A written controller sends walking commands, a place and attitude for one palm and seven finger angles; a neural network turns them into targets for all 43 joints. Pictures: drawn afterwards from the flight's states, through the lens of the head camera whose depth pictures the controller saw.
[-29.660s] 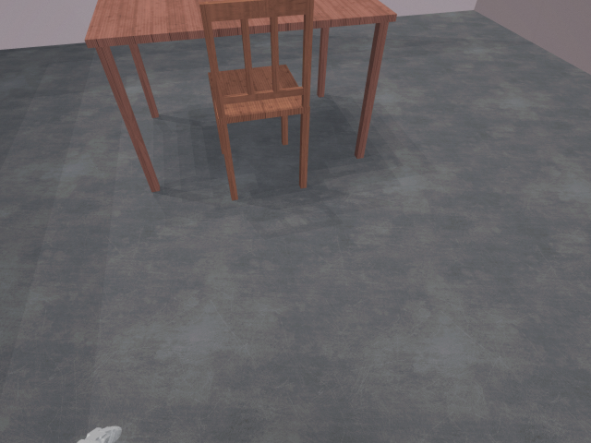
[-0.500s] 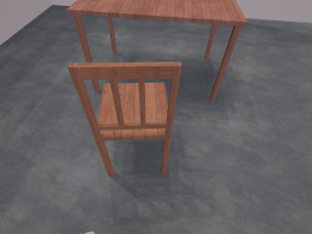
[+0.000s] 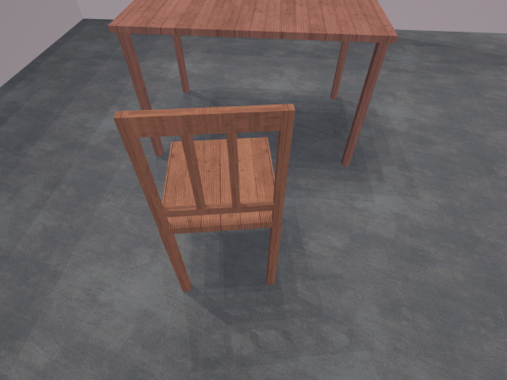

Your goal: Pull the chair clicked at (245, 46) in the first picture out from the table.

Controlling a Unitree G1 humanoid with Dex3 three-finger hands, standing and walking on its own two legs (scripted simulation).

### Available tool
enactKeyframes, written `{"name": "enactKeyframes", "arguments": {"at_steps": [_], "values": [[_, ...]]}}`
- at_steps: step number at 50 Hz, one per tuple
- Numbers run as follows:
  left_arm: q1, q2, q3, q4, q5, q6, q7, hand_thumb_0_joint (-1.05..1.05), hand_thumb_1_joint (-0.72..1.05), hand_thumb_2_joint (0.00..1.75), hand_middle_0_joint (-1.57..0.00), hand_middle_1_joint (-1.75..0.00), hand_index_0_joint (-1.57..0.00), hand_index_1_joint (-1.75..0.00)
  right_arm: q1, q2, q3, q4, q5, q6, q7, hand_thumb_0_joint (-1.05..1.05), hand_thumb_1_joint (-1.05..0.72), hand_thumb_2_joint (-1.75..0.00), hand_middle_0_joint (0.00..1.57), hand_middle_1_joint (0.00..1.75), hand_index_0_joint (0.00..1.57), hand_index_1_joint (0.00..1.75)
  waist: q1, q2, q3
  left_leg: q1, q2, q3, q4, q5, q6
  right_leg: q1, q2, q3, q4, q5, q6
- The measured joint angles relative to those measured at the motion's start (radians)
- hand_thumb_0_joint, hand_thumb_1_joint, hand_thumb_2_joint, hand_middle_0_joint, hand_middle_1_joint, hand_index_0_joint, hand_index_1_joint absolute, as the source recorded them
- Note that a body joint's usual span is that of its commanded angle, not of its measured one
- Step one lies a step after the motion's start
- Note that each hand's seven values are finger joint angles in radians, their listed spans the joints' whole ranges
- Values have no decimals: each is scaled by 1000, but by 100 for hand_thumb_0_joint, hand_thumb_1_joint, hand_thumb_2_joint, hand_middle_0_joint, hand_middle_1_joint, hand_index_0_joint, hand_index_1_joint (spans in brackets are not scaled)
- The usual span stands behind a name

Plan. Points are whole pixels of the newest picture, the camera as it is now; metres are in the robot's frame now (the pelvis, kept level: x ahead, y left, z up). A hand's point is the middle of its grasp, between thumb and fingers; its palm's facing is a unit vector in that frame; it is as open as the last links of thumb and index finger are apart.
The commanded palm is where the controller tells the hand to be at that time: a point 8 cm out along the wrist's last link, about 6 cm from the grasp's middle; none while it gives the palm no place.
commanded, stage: let the arm hang, fingers relaxed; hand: left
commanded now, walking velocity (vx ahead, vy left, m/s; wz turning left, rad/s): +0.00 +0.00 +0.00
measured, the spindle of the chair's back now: (194, 174) +0.60 +0.19 -0.09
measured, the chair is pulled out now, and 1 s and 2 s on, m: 0.64 0.64 0.64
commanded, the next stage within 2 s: look to check the result in 0.20 s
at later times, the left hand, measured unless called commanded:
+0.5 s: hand out of the picture +0.00 +0.17 -0.17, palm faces +0.05 -0.99 -0.16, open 7.4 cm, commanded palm none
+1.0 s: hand out of the picture +0.00 +0.16 -0.17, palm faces +0.05 -0.99 -0.15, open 7.4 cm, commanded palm none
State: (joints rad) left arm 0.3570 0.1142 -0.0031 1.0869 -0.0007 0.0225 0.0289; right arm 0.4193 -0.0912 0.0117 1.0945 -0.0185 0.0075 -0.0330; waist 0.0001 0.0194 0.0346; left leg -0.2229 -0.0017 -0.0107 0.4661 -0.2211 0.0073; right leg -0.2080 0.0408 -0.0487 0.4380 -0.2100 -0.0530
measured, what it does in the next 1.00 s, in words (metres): stands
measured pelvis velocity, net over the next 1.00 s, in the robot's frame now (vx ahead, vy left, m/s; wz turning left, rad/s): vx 0.02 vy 0.02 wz -0.01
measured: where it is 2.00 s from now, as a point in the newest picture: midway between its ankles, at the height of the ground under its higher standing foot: outside the picture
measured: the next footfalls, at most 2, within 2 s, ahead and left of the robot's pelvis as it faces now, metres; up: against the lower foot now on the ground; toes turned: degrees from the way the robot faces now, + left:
none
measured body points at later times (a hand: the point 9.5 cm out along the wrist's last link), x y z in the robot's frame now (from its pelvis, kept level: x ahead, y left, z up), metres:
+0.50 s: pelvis +0.02 +0.02 +0.00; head +0.03 +0.01 +0.45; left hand -0.01 +0.22 -0.16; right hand -0.01 -0.18 -0.16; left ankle +0.02 +0.12 -0.74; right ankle +0.02 -0.09 -0.74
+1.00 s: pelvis +0.02 +0.02 +0.00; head +0.04 +0.01 +0.45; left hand +0.00 +0.22 -0.16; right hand -0.01 -0.18 -0.16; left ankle +0.02 +0.12 -0.74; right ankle +0.02 -0.09 -0.74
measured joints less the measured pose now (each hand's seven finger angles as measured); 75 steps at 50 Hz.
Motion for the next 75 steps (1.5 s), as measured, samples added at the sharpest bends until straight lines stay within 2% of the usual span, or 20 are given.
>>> {"name": "enactKeyframes", "arguments": {"at_steps": [11, 26, 75], "values": [[-6, -33, -7, 14, 1, -14, 6, 1, 91, 90, -20, -30, -20, -30, -38, 14, 2, 0, 7, -22, -14, 1, -91, -90, 20, 30, 20, 30, 7, -14, -5, 20, -16, 11, -13, -7, 16, 12, -16, 12, 2, -13, 17], [-15, -13, 0, 4, 2, -18, 12, 0, 91, 90, -20, -30, -20, -30, -65, -2, 1, 2, 8, -27, -14, 1, -91, -90, 20, 30, 20, 30, 4, -7, 2, 41, -28, 21, -30, -14, 26, 23, -28, 23, 4, -27, 28], [-11, -19, -6, 12, 0, -23, 11, 0, 91, 90, -20, -30, -20, -30, -62, -3, 2, 27, 11, -23, -14, 1, -91, -90, 20, 30, 20, 30, 2, -9, 20, 59, -15, 20, -35, -14, 12, 38, -15, 22, -1, -27, 14]]}}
